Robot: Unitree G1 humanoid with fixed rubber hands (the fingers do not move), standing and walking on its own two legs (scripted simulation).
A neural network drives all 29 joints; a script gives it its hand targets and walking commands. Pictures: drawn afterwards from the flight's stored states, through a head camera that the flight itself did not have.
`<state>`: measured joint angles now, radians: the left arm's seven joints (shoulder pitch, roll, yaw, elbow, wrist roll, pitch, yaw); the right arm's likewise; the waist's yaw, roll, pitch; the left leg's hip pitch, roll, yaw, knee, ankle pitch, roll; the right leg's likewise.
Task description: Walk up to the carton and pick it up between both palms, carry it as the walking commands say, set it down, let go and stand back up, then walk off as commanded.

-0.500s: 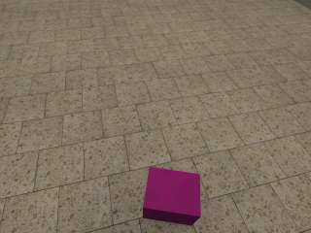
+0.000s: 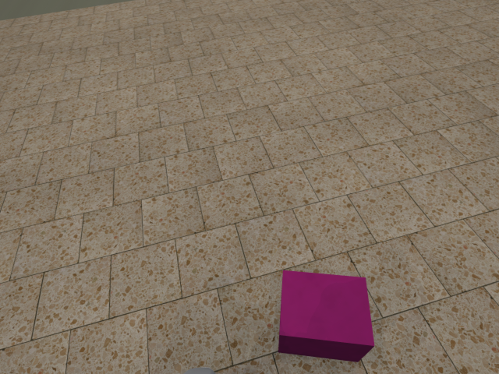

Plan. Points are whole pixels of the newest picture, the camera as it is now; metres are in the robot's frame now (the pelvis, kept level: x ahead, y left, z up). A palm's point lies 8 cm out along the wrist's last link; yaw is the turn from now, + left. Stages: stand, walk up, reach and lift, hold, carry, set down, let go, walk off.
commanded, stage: walk off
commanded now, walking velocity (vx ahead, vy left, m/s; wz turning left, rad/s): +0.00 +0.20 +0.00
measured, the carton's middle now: (320, 316) +0.43 -0.20 -0.67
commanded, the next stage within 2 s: none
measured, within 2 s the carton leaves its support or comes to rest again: neither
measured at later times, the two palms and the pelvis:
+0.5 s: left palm out of the picture +0.05 +0.39 -0.14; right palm out of the picture +0.02 -0.09 -0.15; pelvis -0.01 +0.15 -0.01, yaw -1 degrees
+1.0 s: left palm out of the picture -0.05 +0.57 -0.15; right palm out of the picture +0.05 +0.03 -0.13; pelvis -0.03 +0.29 -0.01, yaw +0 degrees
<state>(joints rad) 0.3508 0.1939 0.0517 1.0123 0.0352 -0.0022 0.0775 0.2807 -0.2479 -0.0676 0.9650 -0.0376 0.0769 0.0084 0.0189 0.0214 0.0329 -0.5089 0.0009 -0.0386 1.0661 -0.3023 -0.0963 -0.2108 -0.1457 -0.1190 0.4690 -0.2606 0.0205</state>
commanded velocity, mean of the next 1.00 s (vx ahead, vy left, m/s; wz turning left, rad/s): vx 0.00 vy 0.20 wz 0.00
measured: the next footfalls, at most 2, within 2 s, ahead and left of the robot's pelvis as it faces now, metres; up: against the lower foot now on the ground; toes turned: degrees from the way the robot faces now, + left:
left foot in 0.16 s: +0.05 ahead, +0.22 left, +0.00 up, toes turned +5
right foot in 0.54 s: +0.02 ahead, +0.08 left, +0.00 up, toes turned -9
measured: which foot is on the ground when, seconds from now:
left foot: up 0.00-0.14, down 0.16-0.54, up 0.56-0.92, down 0.94-1.00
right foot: down 0.00-0.16, up 0.18-0.52, down 0.54-0.94, up 0.96-1.00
